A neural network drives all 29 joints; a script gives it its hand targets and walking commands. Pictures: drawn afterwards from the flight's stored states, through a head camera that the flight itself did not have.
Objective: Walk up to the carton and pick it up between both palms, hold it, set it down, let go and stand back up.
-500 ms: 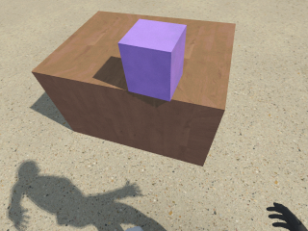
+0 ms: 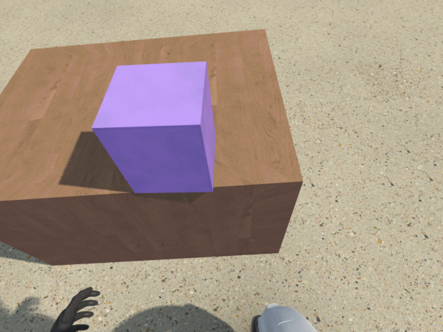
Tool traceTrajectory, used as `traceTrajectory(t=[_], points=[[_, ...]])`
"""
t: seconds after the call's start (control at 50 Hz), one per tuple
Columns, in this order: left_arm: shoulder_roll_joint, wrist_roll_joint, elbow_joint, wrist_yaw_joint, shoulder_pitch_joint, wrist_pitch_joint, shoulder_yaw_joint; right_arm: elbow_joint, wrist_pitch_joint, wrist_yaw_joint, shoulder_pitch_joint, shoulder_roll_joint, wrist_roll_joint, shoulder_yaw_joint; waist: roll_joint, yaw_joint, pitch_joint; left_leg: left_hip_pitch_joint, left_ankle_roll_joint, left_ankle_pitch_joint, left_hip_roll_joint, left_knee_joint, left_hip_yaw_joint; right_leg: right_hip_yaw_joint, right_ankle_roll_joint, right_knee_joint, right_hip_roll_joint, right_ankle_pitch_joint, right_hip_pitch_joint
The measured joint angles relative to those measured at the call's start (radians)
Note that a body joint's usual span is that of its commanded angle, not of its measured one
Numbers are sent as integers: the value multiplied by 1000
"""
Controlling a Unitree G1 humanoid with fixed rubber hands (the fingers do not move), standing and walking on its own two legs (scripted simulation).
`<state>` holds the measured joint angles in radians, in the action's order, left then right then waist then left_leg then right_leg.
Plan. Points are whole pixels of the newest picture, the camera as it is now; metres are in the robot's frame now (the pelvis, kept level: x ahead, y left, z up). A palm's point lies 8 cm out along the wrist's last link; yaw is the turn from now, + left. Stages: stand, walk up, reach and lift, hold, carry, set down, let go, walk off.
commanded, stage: walk up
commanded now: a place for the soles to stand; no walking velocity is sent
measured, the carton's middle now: (167, 132) +0.58 +0.09 -0.02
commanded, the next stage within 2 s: reach and lift in 1.62 s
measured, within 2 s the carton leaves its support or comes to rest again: neither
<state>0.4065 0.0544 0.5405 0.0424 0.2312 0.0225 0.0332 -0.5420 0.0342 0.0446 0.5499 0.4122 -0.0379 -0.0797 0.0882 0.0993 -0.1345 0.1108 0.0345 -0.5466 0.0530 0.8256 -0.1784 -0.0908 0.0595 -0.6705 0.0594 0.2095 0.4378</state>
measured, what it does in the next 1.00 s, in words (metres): steps to the left: left foot, then right foot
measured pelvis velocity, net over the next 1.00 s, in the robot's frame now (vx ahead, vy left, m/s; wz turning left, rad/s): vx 0.14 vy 0.16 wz -0.18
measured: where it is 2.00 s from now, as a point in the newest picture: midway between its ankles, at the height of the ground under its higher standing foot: outside the picture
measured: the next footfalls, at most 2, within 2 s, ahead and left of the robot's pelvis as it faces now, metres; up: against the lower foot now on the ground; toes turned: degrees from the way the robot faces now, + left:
left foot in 0.36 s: +0.26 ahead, +0.27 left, +0.00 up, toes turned -9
right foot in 0.70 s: +0.14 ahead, +0.03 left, +0.00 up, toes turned -14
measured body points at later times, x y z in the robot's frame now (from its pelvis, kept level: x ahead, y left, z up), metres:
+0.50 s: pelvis +0.12 +0.15 -0.01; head +0.15 +0.16 +0.44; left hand +0.24 +0.48 -0.08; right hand +0.23 -0.16 -0.08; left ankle +0.22 +0.27 -0.71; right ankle +0.08 -0.02 -0.66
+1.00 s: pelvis +0.14 +0.16 +0.02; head +0.15 +0.15 +0.47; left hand +0.33 +0.46 -0.06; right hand +0.17 -0.18 -0.07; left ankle +0.22 +0.28 -0.71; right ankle +0.10 +0.03 -0.71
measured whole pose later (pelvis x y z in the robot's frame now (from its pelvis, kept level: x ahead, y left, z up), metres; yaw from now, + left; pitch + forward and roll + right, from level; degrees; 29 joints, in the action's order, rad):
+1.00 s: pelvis +0.14 +0.16 +0.02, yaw -10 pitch -2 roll +0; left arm 0.47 -0.01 0.71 -0.04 0.22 -0.02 0.02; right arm -0.72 0.00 0.01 0.29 0.45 0.01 0.00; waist 0.01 0.02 -0.06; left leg 0.32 -0.01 -0.20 0.08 0.58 -0.10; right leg 0.01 -0.02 -0.60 -0.02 0.35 0.21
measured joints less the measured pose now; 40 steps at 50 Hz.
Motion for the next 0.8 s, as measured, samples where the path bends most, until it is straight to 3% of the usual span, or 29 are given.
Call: traceTrajectory(t=[0.06,0.1,0.22,0.3,0.36,0.4,0.44,0.48,0.52,0.64,0.7,0.74,0.8], points=[[14,-2,-44,29,19,5,-8,16,36,3,-29,-29,-9,30,-38,-44,-8,191,-52,-24,-49,455,126,38,0,-60,-26,87,-26],[11,-12,-55,41,58,4,-17,39,31,6,-56,-18,-9,35,-38,-68,-3,288,-59,14,-34,565,172,57,-21,-28,-50,93,-80],[36,-16,-34,21,179,13,-36,114,23,12,-192,49,-13,-4,8,-109,-6,457,-65,157,57,405,246,115,-61,29,-101,113,-178],[75,-15,-49,2,219,7,-20,113,28,8,-262,64,5,-17,25,-129,-6,472,-58,241,81,192,221,134,-85,16,-132,142,-189],[121,-33,-78,-7,220,1,3,85,11,8,-275,65,19,0,5,-157,-3,373,-36,398,65,-56,198,156,-108,-67,-153,202,-168],[146,-45,-72,-5,189,-14,24,48,-4,3,-280,44,23,11,-57,-154,-17,347,-72,311,19,-53,176,191,-82,-187,-191,265,-134],[129,-64,-55,7,154,-43,37,24,-1,-1,-284,27,26,33,-83,-147,-23,362,-73,262,11,4,166,230,-70,-324,-138,357,-84],[110,-71,-41,10,145,-66,24,12,6,-3,-293,10,33,53,-88,-129,-21,348,-52,268,30,-7,154,206,-65,-437,-81,371,-42],[104,-70,-14,-2,144,-66,6,1,6,-11,-303,-10,38,66,-112,-110,-13,319,-45,281,34,-56,133,176,-57,-470,-60,351,-22],[57,-50,40,-45,148,-68,-16,-2,-12,-38,-287,36,34,71,-101,-80,29,288,-38,301,52,-127,90,89,-50,-210,-64,345,-106],[53,-42,61,-58,138,-65,-9,-9,-10,-46,-279,67,32,63,-88,-81,35,296,-44,289,64,-107,75,80,-41,-29,-60,200,-177],[44,-38,79,-63,118,-61,-12,-33,-8,-50,-271,79,36,54,-57,-79,30,292,-47,286,76,-103,90,70,-58,-6,-46,150,-194],[52,-47,96,-71,91,-53,-13,-73,-4,-54,-252,71,51,52,-76,-90,42,259,-38,276,33,-145,87,89,-72,-20,-74,178,-195]])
